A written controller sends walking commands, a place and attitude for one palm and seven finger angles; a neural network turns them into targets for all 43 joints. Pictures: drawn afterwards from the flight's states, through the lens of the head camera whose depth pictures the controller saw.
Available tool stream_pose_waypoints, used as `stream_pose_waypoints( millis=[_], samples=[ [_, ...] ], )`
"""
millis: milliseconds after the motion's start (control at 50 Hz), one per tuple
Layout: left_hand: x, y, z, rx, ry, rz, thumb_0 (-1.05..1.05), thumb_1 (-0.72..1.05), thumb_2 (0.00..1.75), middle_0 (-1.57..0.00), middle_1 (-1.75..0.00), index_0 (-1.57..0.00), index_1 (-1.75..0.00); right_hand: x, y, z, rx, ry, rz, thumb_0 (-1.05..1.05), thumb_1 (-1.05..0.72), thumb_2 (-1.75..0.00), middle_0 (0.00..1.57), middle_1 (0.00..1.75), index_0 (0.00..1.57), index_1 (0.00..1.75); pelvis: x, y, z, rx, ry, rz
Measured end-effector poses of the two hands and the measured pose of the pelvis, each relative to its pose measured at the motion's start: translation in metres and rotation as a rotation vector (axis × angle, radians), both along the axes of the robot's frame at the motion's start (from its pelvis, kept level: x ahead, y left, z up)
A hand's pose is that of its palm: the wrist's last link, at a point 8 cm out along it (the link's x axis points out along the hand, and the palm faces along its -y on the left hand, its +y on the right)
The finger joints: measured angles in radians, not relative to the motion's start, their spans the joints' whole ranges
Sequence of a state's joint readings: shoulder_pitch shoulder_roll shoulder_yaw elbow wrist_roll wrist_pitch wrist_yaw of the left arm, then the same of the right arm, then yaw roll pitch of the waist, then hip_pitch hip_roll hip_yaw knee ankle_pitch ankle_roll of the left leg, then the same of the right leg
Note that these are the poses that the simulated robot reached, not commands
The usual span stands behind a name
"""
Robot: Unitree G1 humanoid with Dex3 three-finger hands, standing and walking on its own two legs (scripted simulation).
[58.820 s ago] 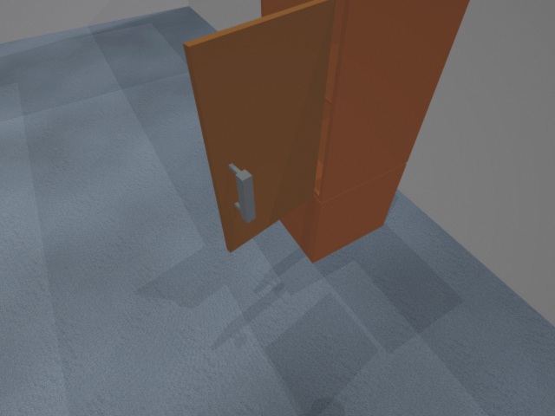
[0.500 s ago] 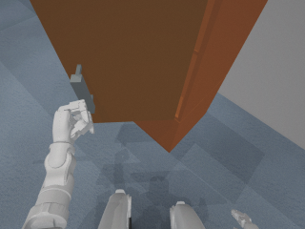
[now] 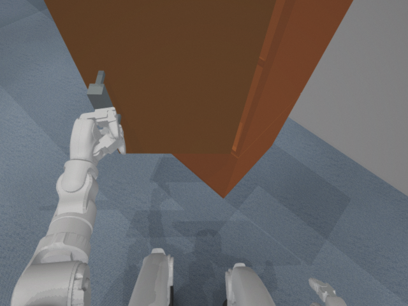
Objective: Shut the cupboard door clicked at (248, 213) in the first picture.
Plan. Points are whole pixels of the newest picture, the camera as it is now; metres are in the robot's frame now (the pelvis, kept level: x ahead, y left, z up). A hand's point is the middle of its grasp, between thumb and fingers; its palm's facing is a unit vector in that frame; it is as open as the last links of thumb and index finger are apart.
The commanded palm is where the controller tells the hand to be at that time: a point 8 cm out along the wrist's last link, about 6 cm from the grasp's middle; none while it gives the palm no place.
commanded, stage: push the door shut along its arc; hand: left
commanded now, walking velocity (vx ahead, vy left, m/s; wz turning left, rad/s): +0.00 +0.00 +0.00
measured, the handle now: (109, 106) +0.50 +0.21 +0.04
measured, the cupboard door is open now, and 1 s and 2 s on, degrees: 44 24 13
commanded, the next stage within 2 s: pull the fist back off the door in 1.44 s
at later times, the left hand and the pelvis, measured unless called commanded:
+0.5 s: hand (130, 116) +0.48 +0.16 +0.04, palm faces -0.14 -0.99 -0.04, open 3.1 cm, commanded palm +0.48 +0.19 +0.04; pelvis -0.01 +0.01 -0.01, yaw -1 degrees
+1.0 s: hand (150, 93) +0.54 +0.13 +0.04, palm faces -0.27 -0.96 -0.03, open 3.1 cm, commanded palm +0.55 +0.15 +0.04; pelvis -0.01 +0.01 -0.04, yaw -3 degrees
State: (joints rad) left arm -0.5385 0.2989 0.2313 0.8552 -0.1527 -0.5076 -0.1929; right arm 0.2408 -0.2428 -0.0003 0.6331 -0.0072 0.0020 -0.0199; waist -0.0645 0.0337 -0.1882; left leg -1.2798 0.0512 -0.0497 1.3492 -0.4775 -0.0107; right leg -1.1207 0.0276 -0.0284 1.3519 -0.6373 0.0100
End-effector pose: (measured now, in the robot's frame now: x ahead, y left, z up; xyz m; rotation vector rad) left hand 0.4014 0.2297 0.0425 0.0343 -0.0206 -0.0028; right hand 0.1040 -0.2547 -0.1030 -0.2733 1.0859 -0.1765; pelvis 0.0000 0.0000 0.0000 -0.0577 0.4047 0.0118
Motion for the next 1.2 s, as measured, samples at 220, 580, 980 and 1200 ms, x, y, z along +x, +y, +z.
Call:
stream_pose_waypoints(
  millis=[220,580,980,1200],
  samples=[
    [0.033,0.0,-0.002,0.004,0.023,-0.045,0.01,0.91,0.92,-1.32,-1.5,-1.31,-1.5,-0.041,-0.005,-0.01,-0.011,0.11,-0.055,0.0,-0.91,-0.9,0.2,0.3,0.2,0.3,-0.003,0.002,-0.007,-0.007,0.028,-0.004],
    [0.072,-0.011,0.001,0.003,0.038,-0.146,0.02,0.9,0.9,-1.31,-1.5,-1.31,-1.5,-0.078,-0.003,-0.014,-0.02,0.182,-0.109,0.0,-0.91,-0.9,0.2,0.3,0.2,0.3,-0.008,0.007,-0.016,-0.023,0.06,-0.012],
    [0.129,-0.039,0.004,0.009,0.045,-0.268,0.02,0.9,0.9,-1.3,-1.5,-1.3,-1.5,-0.112,0.001,-0.027,-0.035,0.229,-0.157,0.0,-0.91,-0.9,0.2,0.3,0.2,0.3,-0.015,0.009,-0.038,-0.04,0.121,-0.034],
    [0.156,-0.057,0.009,0.011,0.047,-0.31,0.01,0.9,0.92,-1.3,-1.5,-1.3,-1.5,-0.138,0.008,-0.031,-0.023,0.288,-0.206,0.0,-0.91,-0.9,0.2,0.3,0.2,0.3,-0.013,0.008,-0.044,-0.04,0.151,-0.049]
  ],
)
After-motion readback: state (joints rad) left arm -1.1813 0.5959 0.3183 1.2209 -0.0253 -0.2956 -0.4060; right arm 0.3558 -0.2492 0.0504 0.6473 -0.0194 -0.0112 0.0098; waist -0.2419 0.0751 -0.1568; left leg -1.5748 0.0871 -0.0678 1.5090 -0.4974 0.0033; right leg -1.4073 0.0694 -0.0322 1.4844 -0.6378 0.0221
